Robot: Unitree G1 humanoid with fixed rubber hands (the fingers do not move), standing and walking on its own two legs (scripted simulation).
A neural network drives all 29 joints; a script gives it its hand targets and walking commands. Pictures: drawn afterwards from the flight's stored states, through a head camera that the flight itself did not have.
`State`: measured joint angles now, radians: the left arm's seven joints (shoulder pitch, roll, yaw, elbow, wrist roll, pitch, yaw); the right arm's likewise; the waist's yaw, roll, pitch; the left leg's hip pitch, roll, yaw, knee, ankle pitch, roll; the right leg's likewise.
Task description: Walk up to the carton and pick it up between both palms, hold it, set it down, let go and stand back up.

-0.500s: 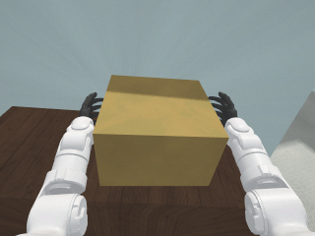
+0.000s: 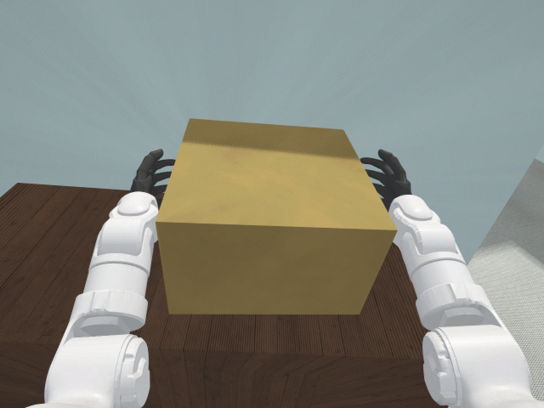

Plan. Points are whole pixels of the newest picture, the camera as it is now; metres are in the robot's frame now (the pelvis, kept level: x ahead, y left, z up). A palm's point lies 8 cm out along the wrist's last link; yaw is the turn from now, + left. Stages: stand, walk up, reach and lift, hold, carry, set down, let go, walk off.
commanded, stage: hold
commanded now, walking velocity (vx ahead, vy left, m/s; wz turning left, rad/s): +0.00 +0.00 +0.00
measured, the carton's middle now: (268, 209) +0.40 +0.04 +0.14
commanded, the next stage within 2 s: none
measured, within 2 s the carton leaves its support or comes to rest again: neither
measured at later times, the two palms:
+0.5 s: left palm (140, 194) +0.34 +0.23 +0.19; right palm (402, 195) +0.37 -0.15 +0.22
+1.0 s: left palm (140, 193) +0.34 +0.23 +0.19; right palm (402, 194) +0.37 -0.15 +0.22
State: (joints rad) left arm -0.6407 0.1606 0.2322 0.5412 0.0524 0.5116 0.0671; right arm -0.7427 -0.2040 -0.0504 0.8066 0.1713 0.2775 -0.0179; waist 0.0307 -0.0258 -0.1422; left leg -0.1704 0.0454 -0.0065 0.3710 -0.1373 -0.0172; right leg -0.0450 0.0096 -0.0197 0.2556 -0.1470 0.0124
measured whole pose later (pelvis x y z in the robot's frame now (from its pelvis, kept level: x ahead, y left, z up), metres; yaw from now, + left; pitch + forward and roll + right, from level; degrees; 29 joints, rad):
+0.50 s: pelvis +0.00 +0.00 +0.00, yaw +0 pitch -5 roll -2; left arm -0.64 0.16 0.25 0.46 0.07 0.62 0.04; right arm -0.74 -0.20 -0.05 0.73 0.17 0.38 -0.03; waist 0.02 -0.03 -0.14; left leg -0.14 0.05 -0.01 0.37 -0.14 -0.02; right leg -0.02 0.01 -0.02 0.26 -0.15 0.01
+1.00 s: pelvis +0.00 +0.00 +0.00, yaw +0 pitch -5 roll -2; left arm -0.64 0.16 0.25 0.45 0.07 0.63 0.04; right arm -0.74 -0.20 -0.05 0.72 0.17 0.39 -0.03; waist 0.02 -0.03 -0.14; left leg -0.14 0.05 -0.01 0.37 -0.14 -0.02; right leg -0.02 0.01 -0.02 0.26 -0.15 0.01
